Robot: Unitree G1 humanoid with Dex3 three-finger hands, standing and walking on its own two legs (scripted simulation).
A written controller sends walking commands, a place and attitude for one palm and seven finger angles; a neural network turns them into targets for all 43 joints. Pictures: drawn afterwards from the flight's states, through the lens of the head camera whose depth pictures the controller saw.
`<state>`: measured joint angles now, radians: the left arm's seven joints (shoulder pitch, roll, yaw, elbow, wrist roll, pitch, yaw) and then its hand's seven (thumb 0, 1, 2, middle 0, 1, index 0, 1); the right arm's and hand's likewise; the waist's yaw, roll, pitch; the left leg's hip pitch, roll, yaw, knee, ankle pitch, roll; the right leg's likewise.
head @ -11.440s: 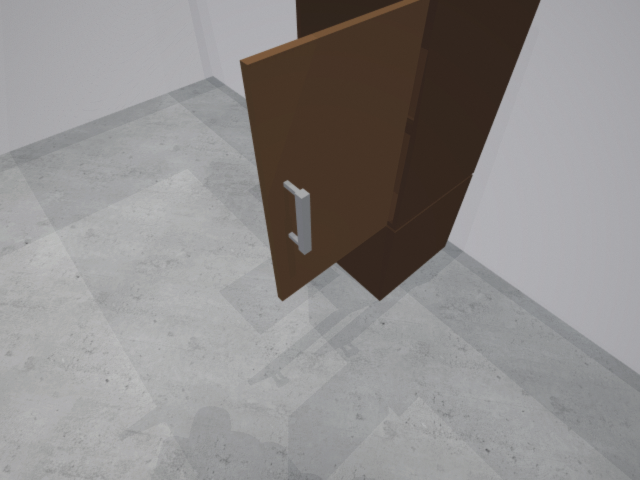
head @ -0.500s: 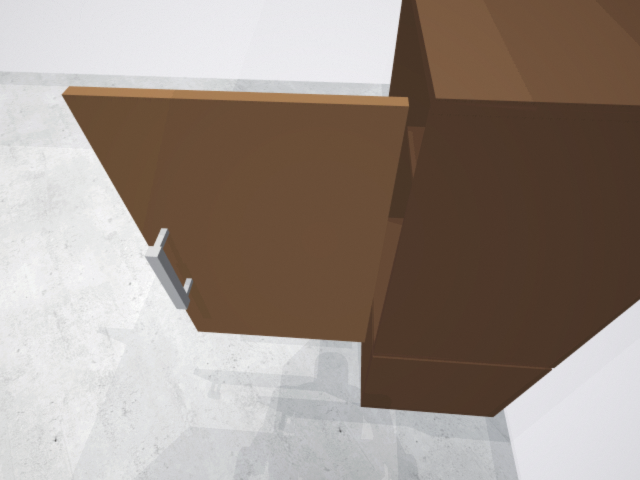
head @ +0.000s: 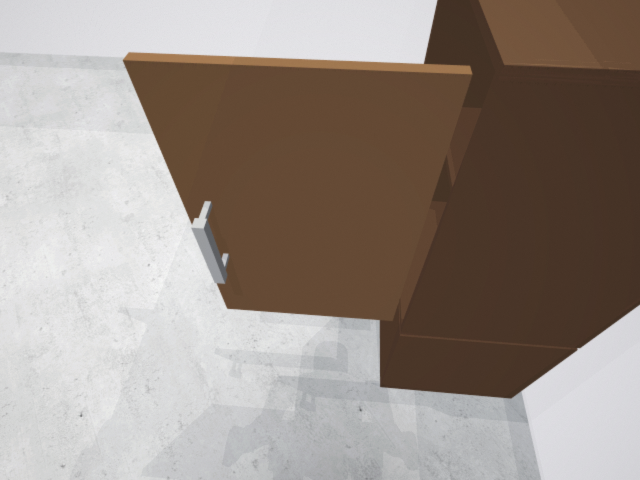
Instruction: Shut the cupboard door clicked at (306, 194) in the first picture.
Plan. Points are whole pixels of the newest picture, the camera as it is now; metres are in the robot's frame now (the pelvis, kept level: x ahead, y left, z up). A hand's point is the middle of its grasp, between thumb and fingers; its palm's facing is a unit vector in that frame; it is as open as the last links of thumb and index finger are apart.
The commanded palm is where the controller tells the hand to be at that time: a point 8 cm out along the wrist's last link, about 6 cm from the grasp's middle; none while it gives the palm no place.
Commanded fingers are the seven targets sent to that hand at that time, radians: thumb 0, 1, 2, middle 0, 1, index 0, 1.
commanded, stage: come to a stop and stand still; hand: left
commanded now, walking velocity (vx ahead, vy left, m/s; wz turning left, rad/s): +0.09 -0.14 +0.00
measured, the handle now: (214, 244) +0.46 +0.22 -0.05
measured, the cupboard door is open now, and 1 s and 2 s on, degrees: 90 90 90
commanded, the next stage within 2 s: look again from close up in 0.78 s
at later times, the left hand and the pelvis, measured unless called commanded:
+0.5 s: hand out of the picture +0.04 +0.17 -0.17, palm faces -0.02 -0.98 -0.21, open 7.3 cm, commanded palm none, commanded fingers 0.00 0.90 0.90 -0.20 -0.30 -0.20 -0.30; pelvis +0.03 +0.00 +0.00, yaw -1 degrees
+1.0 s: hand out of the picture +0.02 +0.17 -0.17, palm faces -0.01 -0.98 -0.18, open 7.4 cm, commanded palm none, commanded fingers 0.00 0.90 0.90 -0.20 -0.30 -0.20 -0.30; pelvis +0.03 +0.01 +0.01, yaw -1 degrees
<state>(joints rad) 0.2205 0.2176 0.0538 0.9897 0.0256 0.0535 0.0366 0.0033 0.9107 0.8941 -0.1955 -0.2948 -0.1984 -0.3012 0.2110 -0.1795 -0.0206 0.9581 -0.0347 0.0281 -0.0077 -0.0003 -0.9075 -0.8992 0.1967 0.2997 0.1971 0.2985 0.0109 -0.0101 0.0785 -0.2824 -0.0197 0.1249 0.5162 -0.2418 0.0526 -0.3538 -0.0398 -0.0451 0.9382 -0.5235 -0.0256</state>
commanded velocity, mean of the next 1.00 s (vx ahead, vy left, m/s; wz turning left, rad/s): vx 0.00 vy -0.01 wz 0.00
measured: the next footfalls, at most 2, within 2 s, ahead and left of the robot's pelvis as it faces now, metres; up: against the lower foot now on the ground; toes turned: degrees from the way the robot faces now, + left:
right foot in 0.08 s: +0.03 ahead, -0.09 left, +0.00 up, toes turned +2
